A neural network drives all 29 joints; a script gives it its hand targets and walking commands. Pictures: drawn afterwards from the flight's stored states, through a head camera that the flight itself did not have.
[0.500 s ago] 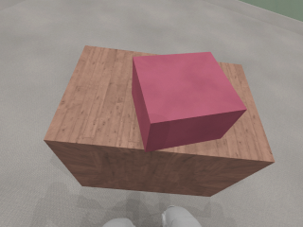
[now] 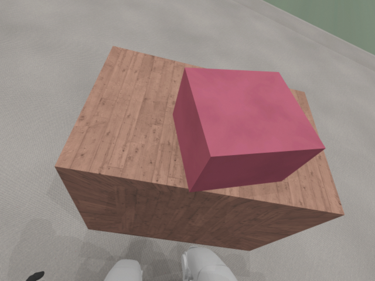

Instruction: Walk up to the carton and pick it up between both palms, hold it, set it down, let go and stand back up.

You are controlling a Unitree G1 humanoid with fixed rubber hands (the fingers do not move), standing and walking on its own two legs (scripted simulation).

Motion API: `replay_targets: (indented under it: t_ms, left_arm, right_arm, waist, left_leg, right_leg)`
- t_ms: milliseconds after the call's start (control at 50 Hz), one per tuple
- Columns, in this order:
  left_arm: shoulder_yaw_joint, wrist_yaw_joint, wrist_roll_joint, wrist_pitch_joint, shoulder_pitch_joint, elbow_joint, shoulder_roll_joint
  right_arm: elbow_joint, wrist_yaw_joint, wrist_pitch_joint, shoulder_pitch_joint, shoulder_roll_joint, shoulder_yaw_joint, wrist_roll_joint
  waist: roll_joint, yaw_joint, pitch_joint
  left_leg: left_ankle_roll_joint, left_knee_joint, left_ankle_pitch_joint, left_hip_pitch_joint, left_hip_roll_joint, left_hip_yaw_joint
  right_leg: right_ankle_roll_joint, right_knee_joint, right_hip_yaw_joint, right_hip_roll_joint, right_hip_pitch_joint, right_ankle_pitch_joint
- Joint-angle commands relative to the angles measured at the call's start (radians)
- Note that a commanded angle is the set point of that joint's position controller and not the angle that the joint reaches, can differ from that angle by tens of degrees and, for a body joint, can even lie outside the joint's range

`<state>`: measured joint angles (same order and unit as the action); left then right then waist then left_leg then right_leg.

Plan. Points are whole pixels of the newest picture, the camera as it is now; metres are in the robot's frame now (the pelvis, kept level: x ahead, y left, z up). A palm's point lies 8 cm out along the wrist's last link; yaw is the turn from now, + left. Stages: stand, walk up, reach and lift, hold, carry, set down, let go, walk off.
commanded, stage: walk up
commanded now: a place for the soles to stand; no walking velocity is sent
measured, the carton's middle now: (236, 128) +0.49 -0.13 -0.01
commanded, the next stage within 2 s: none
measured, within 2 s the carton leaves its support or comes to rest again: neither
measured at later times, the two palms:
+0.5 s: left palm out of the picture +0.08 +0.17 -0.11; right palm out of the picture +0.08 -0.42 -0.14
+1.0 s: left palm out of the picture +0.11 +0.17 -0.13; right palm out of the picture +0.03 -0.41 -0.12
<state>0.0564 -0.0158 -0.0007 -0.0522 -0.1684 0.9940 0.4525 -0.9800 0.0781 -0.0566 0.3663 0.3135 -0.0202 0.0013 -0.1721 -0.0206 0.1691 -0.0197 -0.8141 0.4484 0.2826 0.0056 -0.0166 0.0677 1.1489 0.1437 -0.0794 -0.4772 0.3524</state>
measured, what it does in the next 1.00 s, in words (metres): steps to the right: right foot, then left foot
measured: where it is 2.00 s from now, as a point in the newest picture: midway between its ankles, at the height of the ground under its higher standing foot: outside the picture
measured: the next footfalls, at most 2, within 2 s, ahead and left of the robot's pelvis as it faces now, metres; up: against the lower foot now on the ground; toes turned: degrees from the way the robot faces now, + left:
right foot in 0.26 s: +0.06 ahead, -0.27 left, +0.00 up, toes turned -1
left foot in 0.74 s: +0.09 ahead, +0.02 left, +0.00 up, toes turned -5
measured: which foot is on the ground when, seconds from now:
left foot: down 0.00-0.28, up 0.30-0.72, down 0.74-1.00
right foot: up 0.00-0.24, down 0.26-1.00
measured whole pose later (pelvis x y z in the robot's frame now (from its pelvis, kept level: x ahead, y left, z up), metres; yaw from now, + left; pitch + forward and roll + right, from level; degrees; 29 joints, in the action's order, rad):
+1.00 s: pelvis +0.00 -0.11 -0.01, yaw -5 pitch -5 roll +0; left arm 0.06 0.00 0.00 0.01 -0.10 1.00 0.32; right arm -1.08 0.01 -0.03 0.14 0.33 -0.02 0.00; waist -0.04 -0.01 0.18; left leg 0.03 -0.83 0.38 0.37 -0.02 -0.02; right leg 0.03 0.83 0.11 -0.08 -0.40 0.34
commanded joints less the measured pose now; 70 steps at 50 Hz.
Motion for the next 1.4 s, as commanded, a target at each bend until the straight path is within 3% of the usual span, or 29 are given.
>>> replay_targets:
  t_ms: [0,100,140,200,220,240,260,280,300,320,360,420,460,520,600,660,700,740,760,780,820,860,900,940,1080,1160,1320,1340,1380]
  left_arm:
    - [0.057,0.009,-0.046,-0.01,0.021,-0.107,0.165]
    - [0.053,0.006,-0.049,-0.003,0.064,-0.132,0.161]
    - [0.052,0.007,-0.031,0.01,0.083,-0.128,0.151]
    - [0.057,0.001,-0.019,0.036,-0.01,-0.067,0.128]
    - [0.072,0.006,-0.019,0.043,-0.137,-0.012,0.136]
    - [0.091,0.013,-0.021,0.056,-0.276,0.05,0.178]
    - [0.098,0.021,-0.03,0.064,-0.257,0.04,0.268]
    - [0.081,0.018,-0.016,0.065,-0.144,-0.009,0.271]
    - [0.087,0.014,-0.011,0.065,-0.06,-0.036,0.3]
    - [0.092,0.016,-0.008,0.068,-0.021,-0.037,0.271]
    - [0.078,0.024,-0.015,0.073,0.039,-0.064,0.231]
    - [0.082,0.025,-0.012,0.09,0.023,-0.079,0.198]
    - [0.074,0.033,-0.01,0.1,0.006,-0.085,0.19]
    - [0.073,0.039,-0.009,0.104,-0.008,-0.093,0.166]
    - [0.079,0.047,-0.013,0.109,-0.053,-0.079,0.181]
    - [0.08,0.042,-0.016,0.103,-0.012,-0.084,0.172]
    - [0.068,0.04,-0.01,0.097,0.052,-0.087,0.155]
    - [0.043,0.038,0.001,0.092,0.092,-0.079,0.097]
    - [0.041,0.037,0.004,0.087,0.102,-0.063,0.084]
    - [0.035,0.042,0.008,0.082,0.057,-0.045,0.09]
    - [0.038,0.036,0.001,0.085,0.004,-0.004,0.089]
    - [0.04,0.03,-0.008,0.094,0.016,-0.006,0.108]
    - [0.032,0.027,-0.009,0.096,0.068,-0.015,0.131]
    - [0.033,0.031,-0.011,0.097,0.101,-0.022,0.144]
    - [0.02,0.023,-0.008,0.097,0.084,0.001,0.099]
    - [0.018,0.024,-0.009,0.098,0.115,0.003,0.118]
    - [0.009,0.023,-0.013,0.094,0.114,0.002,0.102]
    - [0.041,0.007,-0.039,0.07,0.126,-0.043,0.15]
    - [0.042,0.004,-0.035,0.058,0.117,-0.052,0.119]
  right_arm:
    - [0.062,0.033,-0.052,0.067,0.349,-0.125,0.017]
    - [0.077,0.034,-0.055,0.055,0.376,-0.124,0.019]
    - [0.094,0.023,-0.055,0.017,0.374,-0.115,0.022]
    - [0.102,0.004,-0.049,-0.084,0.366,-0.104,0.026]
    - [0.116,-0.003,-0.042,-0.14,0.352,-0.096,0.021]
    - [0.106,-0.01,-0.033,-0.14,0.284,-0.077,0.022]
    - [0.099,-0.007,-0.03,-0.054,0.194,-0.047,0.012]
    - [0.1,0.002,-0.012,-0.015,0.218,-0.045,0.008]
    - [0.093,0.001,-0.002,-0.082,0.297,-0.07,0.016]
    - [0.074,-0.004,-0.003,-0.1,0.31,-0.069,0.018]
    - [0.054,-0.024,0.002,-0.104,0.295,-0.069,0.003]
    - [0.036,-0.038,0.011,-0.087,0.273,-0.065,0.012]
    - [0.028,-0.036,0.023,-0.115,0.283,-0.07,0.015]
    - [0.049,-0.032,0.029,-0.184,0.276,-0.067,0.014]
    - [0.039,-0.031,0.023,-0.2,0.275,-0.069,0.014]
    - [0.01,-0.032,0.009,-0.167,0.261,-0.069,0.013]
    - [-0.025,-0.036,-0.004,-0.104,0.229,-0.068,0.019]
    - [-0.038,-0.036,-0.011,-0.11,0.275,-0.073,0.022]
    - [-0.017,-0.034,-0.013,-0.158,0.327,-0.076,0.018]
    - [-0.005,-0.04,-0.014,-0.239,0.34,-0.074,0.021]
    - [0.001,-0.047,-0.008,-0.29,0.29,-0.059,0.021]
    - [0.002,-0.054,0.002,-0.302,0.273,-0.053,0.023]
    - [-0.015,-0.054,0.008,-0.278,0.248,-0.044,0.017]
    - [-0.027,-0.057,0.016,-0.261,0.246,-0.049,0.025]
    - [-0.033,-0.062,0.004,-0.283,0.25,-0.044,0.021]
    - [-0.036,-0.059,0.009,-0.286,0.247,-0.044,0.017]
    - [-0.039,-0.065,0.015,-0.299,0.246,-0.039,0.02]
    - [-0.039,-0.045,0.004,-0.264,0.309,-0.078,0.019]
    - [-0.04,-0.032,-0.009,-0.207,0.346,-0.092,0.03]
  waist:
    - [0.364,0.05,-0.134]
    - [0.361,0.061,-0.113]
    - [0.395,0.055,-0.103]
    - [0.443,0.007,-0.131]
    - [0.438,-0.063,-0.203]
    - [0.254,-0.123,-0.267]
    - [-0.072,-0.086,-0.234]
    - [-0.107,-0.019,-0.178]
    - [-0.035,-0.018,-0.127]
    - [0.027,-0.01,-0.026]
    - [-0.006,0.014,0.005]
    - [-0.045,0.007,-0.046]
    - [0.027,0.001,-0.083]
    - [-0.028,-0.014,-0.059]
    - [-0.008,-0.027,-0.137]
    - [-0.029,0.0,-0.182]
    - [0.029,0.057,-0.193]
    - [0.195,0.063,-0.231]
    - [0.242,0.046,-0.218]
    - [0.283,0.011,-0.202]
    - [0.274,-0.025,-0.167]
    - [0.281,-0.024,-0.167]
    - [0.212,0.017,-0.174]
    - [0.249,0.039,-0.167]
    - [0.235,0.01,-0.253]
    - [0.151,0.028,-0.266]
    - [0.173,0.033,-0.268]
    - [0.098,0.039,-0.224]
    - [0.194,0.053,-0.233]
  left_leg:
    - [0.018,0.269,-0.847,-0.354,-0.267,-0.342]
    - [-0.158,0.246,-0.812,-0.302,-0.354,-0.365]
    - [-0.201,0.228,-0.769,-0.225,-0.336,-0.3]
    - [-0.186,0.181,-0.728,-0.059,-0.294,-0.203]
    - [-0.142,0.094,-0.664,0.051,-0.252,-0.135]
    - [-0.085,-0.215,-0.506,0.112,-0.159,-0.074]
    - [0.0,-0.435,-0.097,0.303,-0.012,0.021]
    - [0.009,-0.406,0.168,0.358,0.033,-0.004]
    - [0.004,-0.423,0.173,0.312,-0.009,-0.025]
    - [-0.014,-0.469,0.109,0.342,-0.025,-0.03]
    - [-0.013,-0.394,0.025,0.265,-0.062,-0.024]
    - [-0.016,-0.309,0.04,0.261,-0.066,-0.04]
    - [0.001,-0.271,0.065,0.241,-0.065,-0.054]
    - [-0.002,-0.238,0.071,0.272,-0.072,-0.066]
    - [-0.004,-0.123,0.105,0.244,-0.069,-0.076]
    - [-0.024,0.008,0.085,0.153,-0.068,-0.055]
    - [-0.029,0.212,-0.095,-0.052,-0.063,-0.019]
    - [-0.085,0.34,-0.319,-0.14,-0.17,-0.247]
    - [-0.146,0.411,-0.287,-0.056,-0.26,-0.366]
    - [-0.221,0.41,-0.26,0.01,-0.312,-0.391]
    - [-0.2,0.353,-0.252,0.096,-0.262,-0.317]
    - [-0.101,0.311,-0.137,0.177,-0.161,-0.213]
    - [-0.051,0.245,-0.053,0.102,-0.08,-0.159]
    - [-0.046,0.223,-0.038,0.045,-0.059,-0.137]
    - [-0.078,0.332,-0.146,0.002,-0.136,-0.192]
    - [-0.059,0.287,-0.233,-0.036,-0.108,-0.142]
    - [-0.054,0.322,-0.135,-0.038,-0.108,-0.142]
    - [-0.08,0.313,-0.112,-0.037,-0.135,-0.17]
    - [-0.171,0.394,-0.12,-0.059,-0.266,-0.345]
  right_leg:
    - [-0.05,0.03,0.083,0.047,-0.264,0.047]
    - [-0.048,-0.058,0.027,0.121,-0.259,0.133]
    - [-0.048,-0.15,-0.035,0.149,-0.178,0.161]
    - [-0.032,-0.39,-0.122,0.143,0.065,0.108]
    - [-0.017,-0.529,-0.163,0.131,0.329,-0.042]
    - [-0.013,-0.641,-0.075,0.125,0.484,-0.074]
    - [0.066,-0.653,0.269,0.27,0.461,-0.229]
    - [0.137,-0.806,0.567,0.361,0.339,-0.136]
    - [0.201,-0.852,0.631,0.393,0.233,0.119]
    - [0.184,-0.871,0.563,0.351,0.148,0.176]
    - [0.154,-0.816,0.426,0.258,0.06,0.225]
    - [0.158,-0.768,0.408,0.256,0.132,0.159]
    - [0.173,-0.745,0.424,0.284,0.159,0.06]
    - [0.146,-0.747,0.434,0.276,0.185,-0.018]
    - [0.146,-0.693,0.454,0.288,0.276,-0.213]
    - [0.151,-0.657,0.403,0.291,0.268,-0.254]
    - [0.109,-0.599,0.299,0.237,0.124,-0.234]
    - [-0.002,-0.439,0.109,0.141,0.062,-0.26]
    - [-0.04,-0.35,0.017,0.054,0.081,-0.151]
    - [-0.045,-0.327,-0.047,0.045,0.131,-0.006]
    - [-0.025,-0.392,-0.039,0.06,0.222,0.001]
    - [0.008,-0.539,0.053,0.105,0.292,-0.023]
    - [0.049,-0.657,0.181,0.164,0.199,0.069]
    - [0.062,-0.697,0.232,0.181,0.119,0.13]
    - [0.009,-0.602,0.082,0.123,0.222,-0.042]
    - [0.021,-0.635,0.119,0.148,0.213,-0.131]
    - [0.015,-0.674,0.122,0.151,0.2,-0.026]
    - [0.039,-0.598,0.109,0.117,0.114,-0.069]
    - [0.002,-0.406,0.031,0.065,0.059,-0.092]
